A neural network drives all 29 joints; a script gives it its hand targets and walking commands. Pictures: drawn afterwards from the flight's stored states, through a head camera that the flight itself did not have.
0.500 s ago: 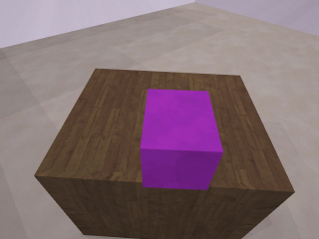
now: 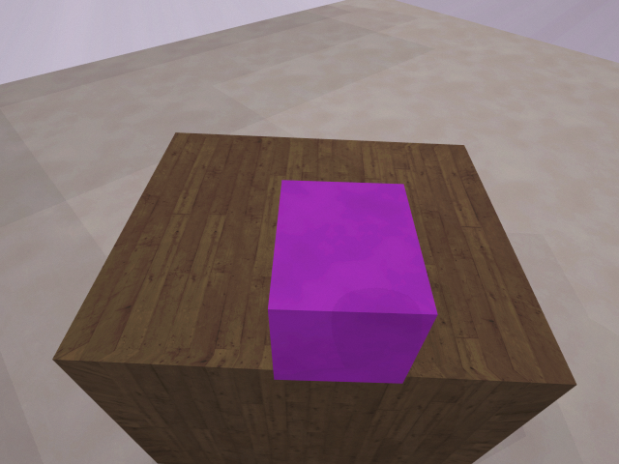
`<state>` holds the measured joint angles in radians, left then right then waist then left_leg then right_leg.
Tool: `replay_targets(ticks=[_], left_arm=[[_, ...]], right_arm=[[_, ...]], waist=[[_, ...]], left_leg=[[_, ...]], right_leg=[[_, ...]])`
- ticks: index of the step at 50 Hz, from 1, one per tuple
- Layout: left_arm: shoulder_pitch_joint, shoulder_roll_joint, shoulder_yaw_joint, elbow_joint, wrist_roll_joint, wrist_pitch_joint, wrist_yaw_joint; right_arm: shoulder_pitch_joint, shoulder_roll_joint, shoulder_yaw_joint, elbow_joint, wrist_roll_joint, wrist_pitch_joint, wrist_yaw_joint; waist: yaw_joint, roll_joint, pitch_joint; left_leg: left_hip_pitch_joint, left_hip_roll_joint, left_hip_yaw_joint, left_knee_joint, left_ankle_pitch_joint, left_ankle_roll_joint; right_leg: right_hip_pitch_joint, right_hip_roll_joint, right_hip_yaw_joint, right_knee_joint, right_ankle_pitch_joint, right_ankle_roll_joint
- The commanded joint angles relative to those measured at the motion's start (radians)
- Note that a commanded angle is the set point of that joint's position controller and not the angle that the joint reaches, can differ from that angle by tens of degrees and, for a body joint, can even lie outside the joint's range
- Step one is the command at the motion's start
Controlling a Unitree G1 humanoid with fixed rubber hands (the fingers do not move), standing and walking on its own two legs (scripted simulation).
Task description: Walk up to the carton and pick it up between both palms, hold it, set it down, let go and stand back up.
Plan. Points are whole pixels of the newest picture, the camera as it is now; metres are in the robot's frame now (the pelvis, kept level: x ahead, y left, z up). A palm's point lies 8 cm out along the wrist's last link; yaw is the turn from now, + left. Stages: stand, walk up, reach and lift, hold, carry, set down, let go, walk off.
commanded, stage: stand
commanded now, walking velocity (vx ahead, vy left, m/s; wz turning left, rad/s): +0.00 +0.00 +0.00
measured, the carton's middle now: (340, 279) +0.41 -0.05 -0.01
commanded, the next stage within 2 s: none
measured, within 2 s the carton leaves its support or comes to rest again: neither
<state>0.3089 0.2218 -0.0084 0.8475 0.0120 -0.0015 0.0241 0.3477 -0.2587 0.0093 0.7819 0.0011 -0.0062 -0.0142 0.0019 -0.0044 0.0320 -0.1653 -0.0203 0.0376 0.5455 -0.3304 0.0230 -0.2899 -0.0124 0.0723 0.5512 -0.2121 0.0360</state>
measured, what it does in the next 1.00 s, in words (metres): stands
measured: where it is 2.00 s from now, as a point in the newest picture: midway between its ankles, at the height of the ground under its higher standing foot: outside the picture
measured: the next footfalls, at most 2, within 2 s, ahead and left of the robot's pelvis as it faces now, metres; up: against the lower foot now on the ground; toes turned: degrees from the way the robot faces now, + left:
none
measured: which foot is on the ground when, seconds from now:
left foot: down 0.00-1.00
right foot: down 0.00-1.00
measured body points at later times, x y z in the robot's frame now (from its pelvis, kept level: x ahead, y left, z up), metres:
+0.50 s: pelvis +0.01 +0.00 +0.00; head +0.01 +0.00 +0.45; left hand +0.07 +0.25 -0.14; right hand +0.06 -0.26 -0.13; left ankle -0.02 +0.10 -0.73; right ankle +0.06 -0.14 -0.73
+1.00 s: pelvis +0.01 +0.00 +0.00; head +0.02 +0.00 +0.45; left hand +0.06 +0.25 -0.14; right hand +0.04 -0.26 -0.13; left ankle -0.02 +0.10 -0.73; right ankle +0.06 -0.14 -0.73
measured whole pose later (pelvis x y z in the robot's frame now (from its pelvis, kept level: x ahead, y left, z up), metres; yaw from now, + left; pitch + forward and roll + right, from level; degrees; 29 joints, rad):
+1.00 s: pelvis +0.01 +0.00 +0.00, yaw -1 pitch -3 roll +1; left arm 0.30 0.21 -0.01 0.95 0.01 0.00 0.04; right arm 0.34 -0.24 0.00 0.89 0.00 0.00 -0.03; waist 0.00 -0.01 0.05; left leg -0.11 -0.01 0.06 0.48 -0.32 0.02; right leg -0.26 0.00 0.10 0.51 -0.21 0.03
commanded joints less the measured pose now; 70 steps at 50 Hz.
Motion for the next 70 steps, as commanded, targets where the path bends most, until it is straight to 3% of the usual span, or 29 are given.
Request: replay_targets(ticks=[1,70], left_arm=[[0.028,0.142,0.033,-0.051,-0.001,-0.015,0.007],[0.032,0.111,0.025,0.102,-0.004,-0.007,0.026]], right_arm=[[0.042,-0.135,-0.039,-0.056,0.001,-0.015,-0.007],[0.053,-0.099,-0.036,0.104,0.004,-0.003,-0.022]], waist=[[0.0,-0.01,0.031],[-0.003,-0.013,0.054]], left_leg=[[-0.101,0.107,-0.123,-0.175,0.101,0.006],[-0.017,0.121,-0.079,-0.221,0.127,0.002]], right_leg=[[0.053,-0.061,0.071,-0.094,0.132,-0.041],[0.048,-0.053,0.085,-0.133,0.169,-0.035]])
